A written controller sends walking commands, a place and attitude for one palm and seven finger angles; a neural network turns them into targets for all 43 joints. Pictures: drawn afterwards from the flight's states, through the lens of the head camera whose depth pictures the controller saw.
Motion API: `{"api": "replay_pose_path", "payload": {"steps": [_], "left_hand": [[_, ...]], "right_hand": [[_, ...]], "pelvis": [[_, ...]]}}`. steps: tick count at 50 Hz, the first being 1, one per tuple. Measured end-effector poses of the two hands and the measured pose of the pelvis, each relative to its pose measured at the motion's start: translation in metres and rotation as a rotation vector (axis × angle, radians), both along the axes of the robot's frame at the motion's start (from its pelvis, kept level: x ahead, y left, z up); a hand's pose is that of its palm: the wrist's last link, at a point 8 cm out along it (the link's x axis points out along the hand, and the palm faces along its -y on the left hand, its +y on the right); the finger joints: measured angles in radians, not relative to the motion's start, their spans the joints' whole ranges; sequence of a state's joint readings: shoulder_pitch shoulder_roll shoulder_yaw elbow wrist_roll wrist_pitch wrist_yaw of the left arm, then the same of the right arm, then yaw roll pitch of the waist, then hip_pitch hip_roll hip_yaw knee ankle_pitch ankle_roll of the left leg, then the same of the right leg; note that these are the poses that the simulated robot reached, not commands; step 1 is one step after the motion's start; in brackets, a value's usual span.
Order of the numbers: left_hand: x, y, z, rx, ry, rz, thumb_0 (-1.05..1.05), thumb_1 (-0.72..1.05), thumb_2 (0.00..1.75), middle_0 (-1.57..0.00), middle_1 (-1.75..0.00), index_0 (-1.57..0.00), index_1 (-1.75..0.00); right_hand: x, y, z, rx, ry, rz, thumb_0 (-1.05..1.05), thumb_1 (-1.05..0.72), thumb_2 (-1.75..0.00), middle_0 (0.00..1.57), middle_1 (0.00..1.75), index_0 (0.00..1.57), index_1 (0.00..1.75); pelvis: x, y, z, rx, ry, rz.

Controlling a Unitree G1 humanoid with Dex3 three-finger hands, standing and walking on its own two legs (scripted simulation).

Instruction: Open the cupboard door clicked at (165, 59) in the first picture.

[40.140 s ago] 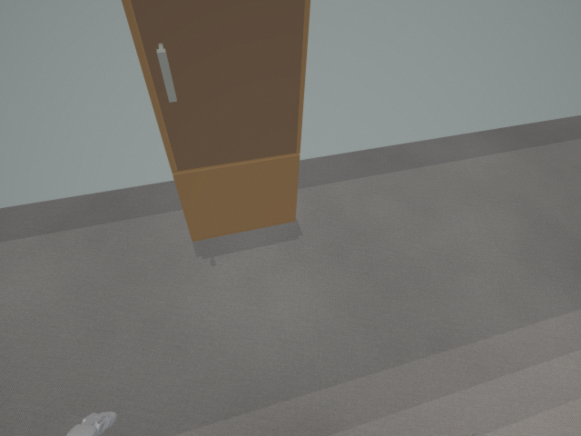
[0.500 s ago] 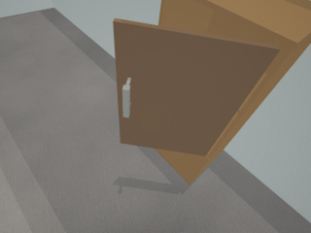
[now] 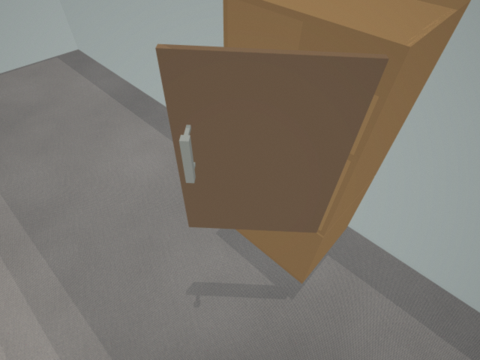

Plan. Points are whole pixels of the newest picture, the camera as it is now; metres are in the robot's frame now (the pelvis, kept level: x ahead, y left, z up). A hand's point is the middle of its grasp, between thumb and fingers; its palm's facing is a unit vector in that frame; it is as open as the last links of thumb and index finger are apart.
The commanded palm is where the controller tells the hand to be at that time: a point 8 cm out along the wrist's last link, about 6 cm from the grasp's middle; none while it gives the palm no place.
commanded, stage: come to a stop and stand still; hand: left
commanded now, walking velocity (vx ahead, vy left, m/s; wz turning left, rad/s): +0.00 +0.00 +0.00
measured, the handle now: (189, 154) +0.55 +0.14 +0.01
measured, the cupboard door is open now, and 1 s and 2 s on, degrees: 41 41 41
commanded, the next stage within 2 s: look again from close up in 1.20 s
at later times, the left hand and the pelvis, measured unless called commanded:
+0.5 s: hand out of the picture -0.07 +0.10 -0.18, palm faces +0.07 -0.99 -0.13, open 7.3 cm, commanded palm none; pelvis +0.00 -0.03 +0.00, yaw +0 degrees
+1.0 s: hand out of the picture +0.01 +0.11 -0.18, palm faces +0.03 -0.99 -0.16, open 7.3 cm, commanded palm none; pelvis +0.03 -0.04 +0.00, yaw +0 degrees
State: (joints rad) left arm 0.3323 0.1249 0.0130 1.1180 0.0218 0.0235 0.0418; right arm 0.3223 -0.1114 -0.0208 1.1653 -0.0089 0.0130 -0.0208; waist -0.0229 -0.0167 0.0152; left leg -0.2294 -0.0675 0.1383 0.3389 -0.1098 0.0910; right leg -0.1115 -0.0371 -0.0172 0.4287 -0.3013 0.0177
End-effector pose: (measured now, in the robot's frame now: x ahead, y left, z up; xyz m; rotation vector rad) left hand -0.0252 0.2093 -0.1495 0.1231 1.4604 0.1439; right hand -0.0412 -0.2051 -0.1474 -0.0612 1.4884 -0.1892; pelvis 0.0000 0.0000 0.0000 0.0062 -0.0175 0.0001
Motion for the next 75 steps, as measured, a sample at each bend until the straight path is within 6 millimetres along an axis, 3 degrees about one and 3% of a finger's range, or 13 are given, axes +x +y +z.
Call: {"api": "replay_pose_path", "payload": {"steps": [7, 13, 18, 24, 30, 43, 67, 75], "left_hand": [[-0.035, -0.015, 0.003, -0.010, 0.052, 0.040, 0.00, 0.91, 0.90, -0.20, -0.30, -0.20, -0.30], [-0.060, -0.029, 0.004, -0.021, 0.108, 0.060, 0.00, 0.91, 0.90, -0.20, -0.30, -0.20, -0.30], [-0.065, -0.040, 0.004, -0.032, 0.117, 0.068, 0.00, 0.91, 0.90, -0.20, -0.30, -0.20, -0.30], [-0.054, -0.052, 0.003, -0.042, 0.091, 0.066, 0.00, 0.91, 0.90, -0.20, -0.30, -0.20, -0.30], [-0.030, -0.059, 0.000, -0.049, 0.051, 0.045, 0.00, 0.91, 0.90, -0.20, -0.30, -0.20, -0.30], [0.022, -0.058, -0.001, -0.030, -0.018, 0.010, 0.00, 0.91, 0.90, -0.20, -0.30, -0.20, -0.30], [0.036, -0.050, 0.000, -0.004, 0.002, -0.008, 0.00, 0.91, 0.90, -0.20, -0.30, -0.20, -0.30], [0.056, -0.031, -0.003, 0.019, -0.069, -0.020, 0.00, 0.91, 0.90, -0.20, -0.30, -0.20, -0.30]], "right_hand": [[-0.010, -0.008, 0.000, 0.000, 0.028, 0.011, 0.00, -0.91, -0.90, 0.20, 0.30, 0.20, 0.30], [0.000, -0.018, 0.000, -0.009, -0.006, 0.015, 0.00, -0.91, -0.90, 0.20, 0.30, 0.20, 0.30], [0.012, -0.023, 0.000, -0.010, -0.037, 0.025, 0.00, -0.91, -0.90, 0.20, 0.30, 0.19, 0.30], [0.019, -0.031, -0.001, -0.012, -0.041, 0.034, 0.01, -0.92, -0.90, 0.20, 0.30, 0.20, 0.30], [0.023, -0.036, 0.000, -0.012, -0.038, 0.027, 0.01, -0.92, -0.90, 0.20, 0.30, 0.19, 0.30], [0.033, -0.039, 0.001, -0.008, -0.011, 0.024, 0.01, -0.92, -0.90, 0.20, 0.30, 0.19, 0.30], [0.076, -0.057, 0.001, -0.049, -0.059, 0.063, 0.01, -0.93, -0.90, 0.20, 0.30, 0.20, 0.30], [0.093, -0.051, -0.006, -0.053, -0.132, 0.097, 0.01, -0.93, -0.90, 0.20, 0.30, 0.19, 0.30]], "pelvis": [[-0.008, -0.007, 0.000, 0.002, 0.010, 0.008], [-0.008, -0.015, 0.000, 0.000, 0.009, 0.007], [-0.006, -0.022, 0.000, -0.001, 0.009, 0.008], [-0.002, -0.029, 0.000, -0.001, 0.010, 0.007], [0.004, -0.036, 0.000, -0.001, 0.010, 0.003], [0.021, -0.043, 0.000, 0.000, 0.013, -0.002], [0.040, -0.042, -0.001, -0.009, 0.021, -0.008], [0.042, -0.031, -0.009, -0.017, 0.022, 0.008]]}}
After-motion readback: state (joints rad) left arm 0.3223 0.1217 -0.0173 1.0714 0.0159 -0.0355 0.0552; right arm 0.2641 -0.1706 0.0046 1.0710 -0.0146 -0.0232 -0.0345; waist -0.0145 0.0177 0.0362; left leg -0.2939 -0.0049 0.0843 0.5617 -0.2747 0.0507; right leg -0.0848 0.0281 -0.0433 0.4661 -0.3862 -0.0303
